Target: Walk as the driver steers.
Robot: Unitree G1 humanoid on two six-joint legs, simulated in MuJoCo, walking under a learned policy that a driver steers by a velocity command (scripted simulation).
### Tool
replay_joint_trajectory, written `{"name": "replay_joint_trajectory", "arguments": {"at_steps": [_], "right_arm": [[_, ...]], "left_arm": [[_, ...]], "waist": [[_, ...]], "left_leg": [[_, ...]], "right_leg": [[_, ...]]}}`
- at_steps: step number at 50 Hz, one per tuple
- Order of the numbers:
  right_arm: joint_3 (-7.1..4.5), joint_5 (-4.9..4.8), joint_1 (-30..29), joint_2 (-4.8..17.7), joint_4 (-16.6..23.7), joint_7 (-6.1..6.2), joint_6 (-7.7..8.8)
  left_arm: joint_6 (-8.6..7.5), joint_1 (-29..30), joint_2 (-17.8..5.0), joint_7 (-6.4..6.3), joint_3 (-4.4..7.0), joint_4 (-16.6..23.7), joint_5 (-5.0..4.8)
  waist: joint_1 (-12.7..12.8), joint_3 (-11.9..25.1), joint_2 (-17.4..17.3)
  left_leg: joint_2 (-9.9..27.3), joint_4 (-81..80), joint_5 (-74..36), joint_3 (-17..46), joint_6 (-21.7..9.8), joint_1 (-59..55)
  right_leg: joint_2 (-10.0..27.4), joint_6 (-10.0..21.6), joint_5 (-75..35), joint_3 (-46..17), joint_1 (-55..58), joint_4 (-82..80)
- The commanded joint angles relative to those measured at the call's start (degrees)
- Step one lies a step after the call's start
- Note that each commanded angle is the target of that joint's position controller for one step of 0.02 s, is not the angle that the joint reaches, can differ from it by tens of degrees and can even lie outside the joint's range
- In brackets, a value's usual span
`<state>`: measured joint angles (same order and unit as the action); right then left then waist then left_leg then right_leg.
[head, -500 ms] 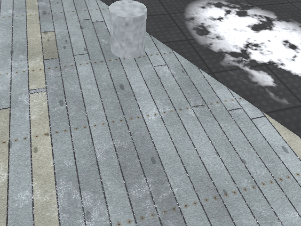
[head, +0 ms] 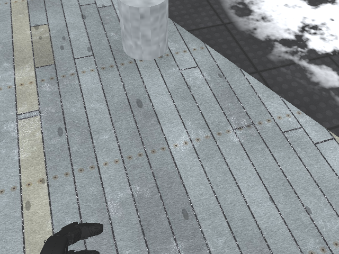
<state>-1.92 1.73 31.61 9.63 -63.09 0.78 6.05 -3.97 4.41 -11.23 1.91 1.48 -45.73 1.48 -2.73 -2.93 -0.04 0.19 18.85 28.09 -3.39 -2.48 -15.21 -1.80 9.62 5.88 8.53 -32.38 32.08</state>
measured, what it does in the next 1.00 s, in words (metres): walks ahead, turning right: left foot, then right foot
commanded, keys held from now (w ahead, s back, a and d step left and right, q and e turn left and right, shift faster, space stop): w+shift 0.40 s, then w+e+shift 0.60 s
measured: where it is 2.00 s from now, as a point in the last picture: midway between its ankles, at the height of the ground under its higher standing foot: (252, 59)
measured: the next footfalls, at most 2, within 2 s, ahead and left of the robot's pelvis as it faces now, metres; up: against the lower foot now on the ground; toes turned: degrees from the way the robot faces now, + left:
left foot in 0.46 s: +0.66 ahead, +0.08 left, +0.00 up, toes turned +3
right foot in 0.94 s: +1.07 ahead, -0.13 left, +0.00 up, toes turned -25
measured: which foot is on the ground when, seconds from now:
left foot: up 0.00-0.44, down 0.46-0.92, up 0.94-1.00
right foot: down 0.00-0.48, up 0.50-0.92, down 0.94-1.00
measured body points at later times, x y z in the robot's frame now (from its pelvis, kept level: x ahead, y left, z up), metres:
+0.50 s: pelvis +0.48 +0.00 +0.00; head +0.52 +0.00 +0.45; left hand +0.39 +0.25 -0.13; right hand +0.70 -0.22 -0.09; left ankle +0.62 +0.07 -0.71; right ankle +0.19 -0.08 -0.64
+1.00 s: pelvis +0.95 -0.08 -0.01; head +0.98 -0.09 +0.44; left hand +1.17 +0.13 -0.13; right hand +0.90 -0.34 -0.14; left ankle +0.78 +0.11 -0.55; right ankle +1.03 -0.11 -0.70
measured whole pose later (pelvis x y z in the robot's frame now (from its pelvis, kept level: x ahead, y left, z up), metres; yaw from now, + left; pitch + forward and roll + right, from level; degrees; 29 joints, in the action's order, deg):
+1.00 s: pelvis +0.95 -0.08 -0.01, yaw -25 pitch -1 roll +0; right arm -1.8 1.5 18.1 12.5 -50.9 0.9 4.8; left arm -1.2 -11.0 -16.7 1.4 4.0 -47.2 1.4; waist 1.8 -3.0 1.1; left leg 1.9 79.8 20.7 -3.7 0.9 8.2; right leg -9.4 14.2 15.1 7.9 -26.8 41.1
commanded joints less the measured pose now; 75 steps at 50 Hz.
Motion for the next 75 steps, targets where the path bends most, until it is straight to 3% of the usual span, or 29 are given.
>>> {"name": "replay_joint_trajectory", "arguments": {"at_steps": [1, 2, 3, 4, 7, 16, 21, 23, 24, 25, 26, 28, 30, 35, 42, 46, 47, 48, 49, 51, 55, 63, 65, 67, 68, 69, 70, 72, 75], "right_arm": [[-0.02, -2.11, 3.0, -0.2, 6.3, -1.51, 0.64], [-1.42, -2.90, -2.8, 6.7, 7.7, -1.42, 1.77], [-1.92, -3.01, -10.3, 8.5, 10.3, -1.00, 1.95], [-1.60, -2.27, -12.7, 7.9, 10.8, -1.05, 2.00], [-0.60, 0.41, -12.4, 3.1, 11.5, -2.79, -0.42], [1.86, -0.60, -37.5, 4.2, 21.6, -4.65, -1.04], [0.00, -0.33, -29.9, 9.9, 20.5, -2.67, -0.95], [-2.46, 0.09, -7.6, 14.7, 14.2, -0.67, -1.13], [-3.85, 1.45, 0.8, 20.0, 12.9, 0.36, -1.21], [-4.19, 2.55, -3.6, 20.2, 13.3, -0.77, -0.96], [-3.87, 1.70, -10.1, 14.8, 14.1, -1.56, -0.83], [-2.51, 1.55, -15.1, 8.9, 12.8, -1.93, 0.48], [-1.61, 0.61, -13.7, 6.3, 10.2, -1.50, 1.16], [-1.34, -0.64, -12.7, 6.4, 8.6, -1.90, 2.71], [-1.63, -1.18, -6.7, 12.9, 8.6, 1.23, 2.06], [-3.72, 0.16, -15.5, 18.3, 13.1, 1.95, -1.96], [-3.08, 0.10, -19.3, 13.7, 14.8, 0.45, -1.73], [-1.37, -0.30, -14.4, 8.1, 21.8, -0.08, -0.27], [-0.09, -0.52, -16.1, 7.9, 24.4, -0.26, 1.59], [-0.26, 0.44, -21.0, 10.6, 23.8, -0.22, 2.41], [0.91, 3.03, -22.6, 9.1, 25.6, -0.67, -2.66], [1.90, -0.05, -40.3, 10.2, 34.6, -1.59, -2.27], [1.35, -0.22, -33.2, 11.7, 33.0, -1.31, -2.08], [-1.77, -1.27, -12.4, 18.4, 27.9, 0.15, -1.73], [-3.42, -0.11, 0.2, 22.8, 25.6, 1.31, -1.65], [-3.90, 1.93, -2.1, 25.4, 26.1, 0.84, -1.05], [-4.15, 1.46, -8.0, 21.5, 26.5, 0.12, -1.43], [-2.54, 1.03, -13.6, 13.4, 25.2, -0.62, -1.54], [-2.37, -0.49, -10.6, 13.3, 20.1, -1.45, -0.17]], "left_arm": [[-0.45, -32.1, -17.7, -1.64, 5.93, -6.4, 2.80], [-0.28, -30.3, -14.9, -0.74, 5.80, -7.0, 0.97], [-0.96, -24.1, -11.5, -0.61, 5.01, -7.1, 1.01], [-1.60, -22.1, -7.4, -0.35, 4.04, -7.5, 0.83], [-2.81, -22.1, -3.0, -1.12, 2.14, -10.3, 0.31], [-5.13, -33.6, -7.3, -1.17, 1.45, -12.0, -2.28], [-3.18, -35.4, -12.7, -2.85, 1.92, -12.9, 0.01], [-1.84, -30.7, -14.1, -3.47, 2.51, -12.0, 0.89], [-2.18, -30.8, -7.4, -2.92, 1.30, -9.7, 1.22], [-2.73, -40.2, -1.7, -1.99, 0.20, -8.1, -4.24], [-2.56, -31.8, -7.9, -2.90, 1.26, -7.6, -3.55], [-1.98, -25.2, -6.9, -2.17, 1.46, -6.4, -2.56], [0.18, -25.4, -3.8, -0.73, 1.20, -5.3, -0.42], [2.54, -13.1, -2.2, 1.17, 0.44, 1.4, -0.50], [1.53, -5.9, -5.9, 2.57, 0.19, 4.4, -0.47], [1.93, -39.6, -14.1, 0.09, 4.64, -5.0, -1.16], [2.69, -35.2, -15.7, -1.14, 6.19, -5.2, -2.63], [3.56, -29.4, -22.7, -0.96, 7.04, -3.1, 0.08], [3.76, -29.8, -23.0, -1.53, 7.46, -1.1, 1.02], [2.76, -26.8, -14.6, -2.37, 5.63, -2.3, 0.35], [-1.04, -23.8, -12.9, -2.59, 4.07, -0.7, -1.37], [-1.16, -33.5, -15.9, -1.33, 5.45, -1.0, -2.24], [-0.68, -29.6, -18.3, -1.78, 6.08, 0.1, -2.23], [-0.94, -24.5, -21.6, -1.27, 6.64, 1.4, -1.31], [-1.55, -22.6, -16.7, -1.22, 5.24, 2.5, -0.30], [-1.45, -32.0, -6.6, -1.33, 2.59, 5.0, -2.95], [-1.01, -30.5, -10.2, -1.75, 2.09, 3.3, -2.06], [-0.09, -22.4, -13.4, -0.68, 3.01, 2.7, -0.09], [2.11, -19.6, -9.9, 0.61, 2.22, 5.2, 1.47]], "waist": [[9.3, 22.5, 12.0], [10.7, 21.7, 8.7], [8.3, 10.5, 5.2], [6.8, 7.1, -1.3], [0.4, 1.8, -0.3], [4.9, -8.3, 0.9], [-0.5, 2.8, 6.8], [-11.4, 12.9, 7.4], [-11.1, 20.1, -2.2], [-2.2, 28.4, -18.3], [-2.7, 19.3, -5.6], [-0.1, 6.0, 2.5], [3.2, 2.3, -0.4], [4.4, -4.6, -2.8], [5.4, -2.9, -4.1], [22.1, 12.5, -5.5], [18.5, 6.8, 6.6], [7.6, 11.6, 13.8], [9.1, 18.2, 7.1], [4.8, 3.3, -8.6], [-0.2, -1.5, -7.0], [9.6, -0.5, 2.1], [5.3, 3.7, 3.9], [-6.4, 13.8, 3.6], [-11.4, 20.4, -1.4], [-2.5, 30.2, -24.7], [-2.1, 24.3, -18.0], [-1.3, 8.7, -1.8], [1.9, 1.3, -5.5]], "left_leg": [[-2.0, 63.8, -5.6, 3.8, -3.6, 49.2], [-2.6, 68.3, -6.0, 10.8, -5.7, 55.6], [1.3, 67.1, -13.2, 9.1, -6.3, 59.2], [3.5, 63.8, -16.2, 8.6, -6.5, 56.4], [7.0, 56.8, -15.9, 9.0, -4.5, 50.1], [4.8, 18.5, -40.8, -3.9, -2.7, 45.7], [-3.8, 12.4, -28.1, -4.7, -6.4, 35.3], [-0.6, 10.8, -20.6, 0.5, -8.0, 11.5], [14.3, 14.2, -6.9, 15.7, -7.9, -2.1], [27.2, 1.0, 7.3, 48.7, -14.3, -14.3], [22.4, -4.2, 12.7, 42.7, -11.1, -5.7], [19.3, -7.1, -3.7, 25.8, -8.1, 12.5], [16.0, -8.7, -10.7, 14.3, -4.8, 21.4], [10.4, -13.6, -26.0, -5.2, -0.2, 27.5], [10.7, -6.4, -80.5, -15.4, 3.5, 12.4], [12.9, 43.0, -80.5, -11.7, 0.8, 20.4], [1.2, 65.2, -23.2, -10.1, 1.3, 36.8], [-3.7, 81.1, 0.6, -1.8, 4.2, 59.2], [-2.0, 80.9, -1.4, 8.0, 3.2, 66.6], [3.8, 67.0, -6.7, 8.9, 2.9, 64.3], [7.9, 51.0, -6.0, 6.5, 6.8, 52.8], [1.7, 15.3, -32.2, 3.4, 3.7, 47.3], [-1.4, 11.7, -30.2, 3.8, 3.4, 32.8], [-0.6, 14.0, -18.8, 5.4, 2.5, 11.1], [8.3, 15.0, -2.0, 13.4, 0.5, -0.9], [26.0, 4.3, 9.5, 46.4, -5.8, -13.4], [24.6, -1.7, 13.6, 55.9, -8.3, -6.4], [18.5, -0.4, 3.7, 37.7, -7.8, 12.4], [13.8, -2.9, -5.1, 27.2, -7.9, 24.0]], "right_leg": [[23.2, 10.1, 40.6, -44.5, 60.0, -7.8], [22.4, 8.9, 44.0, -58.4, 56.5, -19.4], [20.4, 7.0, 34.7, -46.1, 47.4, -19.5], [19.0, 6.2, 25.4, -38.3, 38.5, -19.9], [13.4, 2.9, 19.8, -25.8, 22.4, -23.6], [8.4, -0.2, -20.0, -8.8, 19.9, -34.7], [12.3, -2.4, -64.7, -6.8, 42.2, -13.2], [11.2, -1.8, -52.7, -7.4, 32.2, 15.5], [5.5, -0.7, -14.5, -7.5, 18.0, 37.8], [-2.0, -2.1, 20.2, -13.1, -2.5, 55.9], [3.2, -0.5, 11.9, -14.1, -7.3, 54.2], [6.9, -0.7, 5.8, -13.6, -5.0, 47.8], [9.2, -1.6, 5.2, -13.4, -1.8, 45.5], [10.3, -3.3, -4.1, -7.9, -8.3, 36.3], [0.2, 1.3, -12.3, 5.4, 1.7, 9.6], [-3.7, 6.5, 1.2, -2.0, 37.2, 4.6], [0.2, 8.1, 3.4, -11.3, 41.5, 1.6], [11.3, 19.2, -6.8, -39.6, 53.7, -1.1], [17.1, 22.8, 10.8, -55.9, 57.5, -14.2], [13.9, 14.7, 12.0, -47.7, 38.4, -19.9], [4.4, 11.6, 2.3, -33.6, 14.7, -21.0], [2.1, 5.2, -24.6, -32.7, 26.2, -17.6], [2.3, 2.3, -35.3, -32.1, 26.0, -12.0], [1.1, -0.4, -39.2, -31.0, 21.6, 10.1], [-1.2, -1.2, -24.8, -26.8, 15.1, 28.6], [-9.0, -3.6, 22.0, -20.1, -0.1, 48.3], [-4.9, -3.0, 17.1, -18.3, -8.5, 51.6], [0.6, -3.5, 8.0, -17.4, -5.9, 43.8], [2.8, -4.6, 9.7, -19.3, -3.2, 33.8]]}}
